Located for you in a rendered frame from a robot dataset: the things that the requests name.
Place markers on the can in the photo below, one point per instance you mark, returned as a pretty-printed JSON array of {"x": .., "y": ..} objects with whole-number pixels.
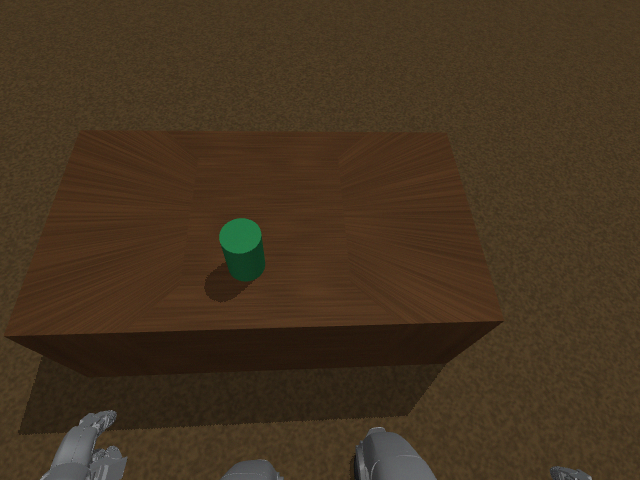
[{"x": 241, "y": 242}]

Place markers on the left robot arm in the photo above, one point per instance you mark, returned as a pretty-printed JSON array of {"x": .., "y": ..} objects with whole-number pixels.
[{"x": 68, "y": 471}]

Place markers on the left robot hand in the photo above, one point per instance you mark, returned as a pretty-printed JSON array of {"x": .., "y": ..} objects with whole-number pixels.
[{"x": 79, "y": 443}]

